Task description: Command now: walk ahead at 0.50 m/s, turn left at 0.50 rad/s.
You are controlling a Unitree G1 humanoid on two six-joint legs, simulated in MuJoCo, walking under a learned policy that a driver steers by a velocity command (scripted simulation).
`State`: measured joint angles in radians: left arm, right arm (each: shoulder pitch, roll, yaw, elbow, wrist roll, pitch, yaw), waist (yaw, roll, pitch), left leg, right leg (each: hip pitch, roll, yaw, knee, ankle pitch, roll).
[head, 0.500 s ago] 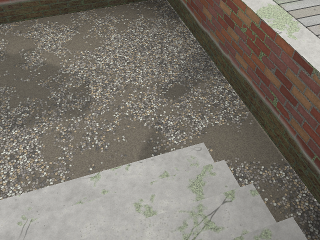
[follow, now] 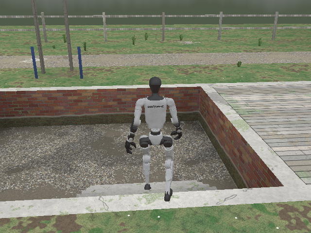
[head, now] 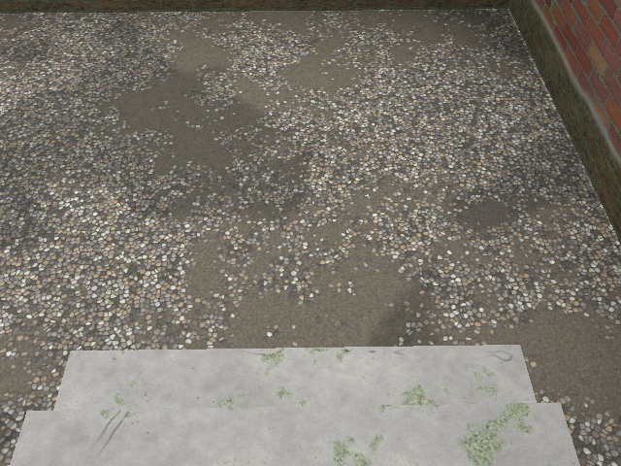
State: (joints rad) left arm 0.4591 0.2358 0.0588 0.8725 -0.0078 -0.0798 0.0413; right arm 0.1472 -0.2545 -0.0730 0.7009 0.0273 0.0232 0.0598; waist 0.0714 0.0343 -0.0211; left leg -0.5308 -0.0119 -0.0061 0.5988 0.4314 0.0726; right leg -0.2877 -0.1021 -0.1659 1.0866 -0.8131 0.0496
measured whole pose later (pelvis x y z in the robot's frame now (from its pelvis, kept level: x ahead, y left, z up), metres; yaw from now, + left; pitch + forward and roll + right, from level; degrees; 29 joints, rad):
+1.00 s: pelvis +0.48 +0.04 -0.30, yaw +16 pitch +2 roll +0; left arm 0.55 0.17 0.02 0.94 -0.01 -0.06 0.05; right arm 0.13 -0.24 -0.06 0.74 -0.01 -0.05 0.04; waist 0.07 0.03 -0.05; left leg -0.71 0.08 -0.14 0.66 0.50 0.04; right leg -0.21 0.08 0.06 0.83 -0.64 -0.06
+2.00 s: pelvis +1.03 +0.19 -0.61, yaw +6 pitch +3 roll +0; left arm 0.45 0.16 0.03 0.90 -0.01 -0.05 0.02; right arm 0.14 -0.22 -0.05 0.78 -0.02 -0.08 -0.02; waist 0.03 0.04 -0.04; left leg -0.82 0.08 -0.14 1.03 0.10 -0.03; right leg -0.26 0.15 0.13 0.60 -0.38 -0.09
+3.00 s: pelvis +1.60 +0.25 -0.76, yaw -8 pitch +3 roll -1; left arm 0.29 0.23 0.05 0.86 0.01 -0.07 -0.01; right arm 0.15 -0.27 -0.07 0.80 -0.01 -0.07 -0.02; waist 0.04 0.03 0.02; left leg -0.65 0.08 -0.07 0.80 -0.12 -0.02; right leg -0.18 0.08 0.01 0.30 -0.16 -0.07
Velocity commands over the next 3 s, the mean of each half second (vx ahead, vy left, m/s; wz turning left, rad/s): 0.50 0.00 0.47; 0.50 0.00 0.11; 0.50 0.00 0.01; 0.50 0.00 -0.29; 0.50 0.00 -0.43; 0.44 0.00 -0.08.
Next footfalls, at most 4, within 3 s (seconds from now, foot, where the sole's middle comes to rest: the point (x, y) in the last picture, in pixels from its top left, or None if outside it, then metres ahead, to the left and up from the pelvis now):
0.04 left None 0.12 0.07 -0.85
0.54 right None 0.43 -0.08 -1.03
1.16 left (253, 453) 0.68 0.25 -1.20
1.72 right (309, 375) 1.02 0.11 -1.37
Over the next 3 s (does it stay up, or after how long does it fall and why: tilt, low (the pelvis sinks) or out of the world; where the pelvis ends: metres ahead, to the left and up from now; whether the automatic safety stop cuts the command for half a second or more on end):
stays up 1.60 0.25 -0.76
